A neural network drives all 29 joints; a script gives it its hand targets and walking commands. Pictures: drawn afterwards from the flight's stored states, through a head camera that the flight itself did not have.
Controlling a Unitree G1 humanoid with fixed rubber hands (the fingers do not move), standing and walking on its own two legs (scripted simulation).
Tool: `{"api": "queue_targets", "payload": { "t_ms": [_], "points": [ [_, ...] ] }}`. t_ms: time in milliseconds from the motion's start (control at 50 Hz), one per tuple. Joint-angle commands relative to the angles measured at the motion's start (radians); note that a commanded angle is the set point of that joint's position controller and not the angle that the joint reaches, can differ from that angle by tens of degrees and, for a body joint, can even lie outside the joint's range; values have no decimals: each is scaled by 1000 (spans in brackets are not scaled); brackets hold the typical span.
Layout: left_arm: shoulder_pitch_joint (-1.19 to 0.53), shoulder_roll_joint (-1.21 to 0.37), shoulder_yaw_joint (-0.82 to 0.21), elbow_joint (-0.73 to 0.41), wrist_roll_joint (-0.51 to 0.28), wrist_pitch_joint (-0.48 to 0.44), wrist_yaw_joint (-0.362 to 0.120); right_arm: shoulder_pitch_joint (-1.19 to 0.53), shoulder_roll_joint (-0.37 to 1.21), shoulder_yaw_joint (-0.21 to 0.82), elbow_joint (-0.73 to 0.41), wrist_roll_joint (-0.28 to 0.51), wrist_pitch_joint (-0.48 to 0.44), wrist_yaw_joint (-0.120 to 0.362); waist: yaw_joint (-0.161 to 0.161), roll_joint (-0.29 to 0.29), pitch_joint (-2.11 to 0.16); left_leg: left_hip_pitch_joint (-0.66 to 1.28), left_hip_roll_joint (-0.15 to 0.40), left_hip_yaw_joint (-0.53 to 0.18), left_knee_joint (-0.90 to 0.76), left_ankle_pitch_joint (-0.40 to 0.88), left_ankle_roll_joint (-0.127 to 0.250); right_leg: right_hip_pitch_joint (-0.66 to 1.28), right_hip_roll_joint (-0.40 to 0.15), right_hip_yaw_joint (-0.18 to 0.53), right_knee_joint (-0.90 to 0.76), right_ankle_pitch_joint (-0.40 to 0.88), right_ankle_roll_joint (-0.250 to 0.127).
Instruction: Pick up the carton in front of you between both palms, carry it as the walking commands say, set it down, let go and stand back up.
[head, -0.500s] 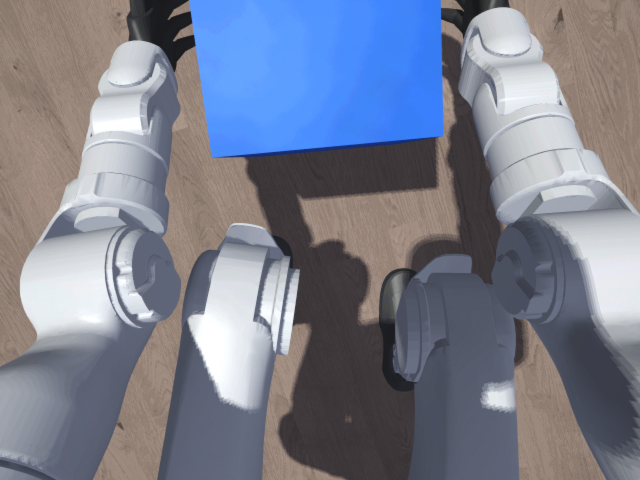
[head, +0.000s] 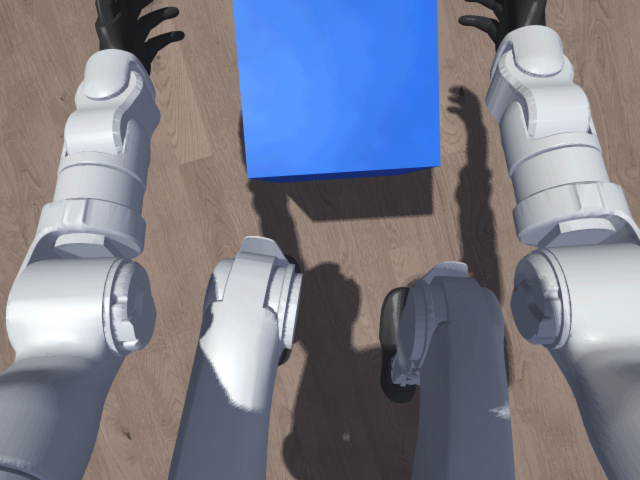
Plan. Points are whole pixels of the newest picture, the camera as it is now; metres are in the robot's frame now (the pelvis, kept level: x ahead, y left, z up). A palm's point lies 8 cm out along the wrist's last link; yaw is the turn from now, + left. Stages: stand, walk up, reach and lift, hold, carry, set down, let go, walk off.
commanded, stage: set down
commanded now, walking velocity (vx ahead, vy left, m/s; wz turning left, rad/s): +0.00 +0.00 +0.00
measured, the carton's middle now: (335, 103) +0.51 +0.06 -0.28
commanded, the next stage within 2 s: let go in 0.76 s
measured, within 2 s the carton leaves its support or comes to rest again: neither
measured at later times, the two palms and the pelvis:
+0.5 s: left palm out of the picture +0.49 +0.28 +0.03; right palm out of the picture +0.56 -0.12 +0.02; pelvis +0.02 +0.00 +0.13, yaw +0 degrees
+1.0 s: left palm out of the picture +0.46 +0.27 +0.15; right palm out of the picture +0.51 -0.13 +0.15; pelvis +0.06 +0.01 +0.26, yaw +0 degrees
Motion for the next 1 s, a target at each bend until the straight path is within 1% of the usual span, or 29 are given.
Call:
{"api": "queue_targets", "payload": {
  "t_ms": [0,60,120,180,240,300,360,460,600,680,760,800,860,920,980],
  "points": [
    [-204,99,28,-94,34,-4,-5,-227,-88,-67,-45,-33,-14,12,21,26,-1106,743,-13,55,-233,281,-42,332,28,-86,-259,130,-24],
    [-189,78,41,-87,55,-10,-15,-202,-76,-91,-9,-57,-27,25,14,38,-1104,738,-15,52,-273,302,-49,324,27,-80,-306,152,-26],
    [-163,77,58,-89,73,-10,-23,-189,-70,-98,-10,-70,-32,30,21,31,-1145,758,-20,56,-318,320,-51,359,28,-77,-356,167,-23],
    [-136,89,74,-112,83,-4,-28,-187,-62,-88,-50,-72,-29,32,37,7,-1214,790,-24,66,-364,347,-49,435,31,-75,-404,195,-17],
    [-111,108,87,-155,83,7,-34,-184,-58,-74,-114,-71,-16,29,50,-27,-1296,831,-29,79,-410,382,-44,540,35,-75,-453,240,-10],
    [-92,123,92,-201,75,22,-43,-177,-56,-63,-175,-71,3,25,53,-56,-1355,866,-32,89,-459,412,-40,641,37,-74,-503,283,-4],
    [-71,127,93,-229,66,35,-55,-159,-51,-60,-212,-73,20,24,48,-69,-1372,896,-35,92,-510,432,-38,712,36,-70,-557,315,0],
    [-33,110,95,-231,71,43,-77,-106,-37,-79,-212,-85,30,35,33,-54,-1334,956,-38,84,-606,458,-41,759,33,-60,-658,342,1],
    [18,80,112,-214,112,22,-95,-35,-20,-112,-178,-109,6,62,25,-19,-1279,1068,-35,66,-747,508,-43,813,26,-44,-806,383,1],
    [43,70,125,-219,135,8,-100,-10,-13,-121,-177,-121,-8,73,25,-16,-1266,1137,-31,60,-834,532,-41,882,20,-35,-893,416,5],
    [70,49,131,-196,159,-8,-107,24,4,-135,-154,-141,-22,82,19,-18,-1210,1179,-26,51,-912,529,-39,916,13,-27,-974,423,11],
    [105,46,131,-199,179,-13,-116,72,18,-142,-158,-163,-26,78,12,-17,-1222,1224,-25,49,-947,543,-35,966,11,-25,-1015,445,15],
    [204,45,125,-223,216,-18,-136,190,52,-147,-194,-201,-26,61,4,-13,-1262,1323,-27,46,-995,592,-27,1058,12,-23,-1075,501,20],
    [341,47,101,-272,249,-19,-160,343,92,-142,-276,-228,-25,40,-1,1,-1268,1452,-27,39,-1049,641,-17,1139,14,-22,-1138,542,22],
    [469,46,61,-340,258,-24,-176,477,109,-125,-379,-229,-38,33,-2,24,-1217,1591,-21,19,-1106,686,-11,1170,13,-23,-1200,549,20]
  ]
}}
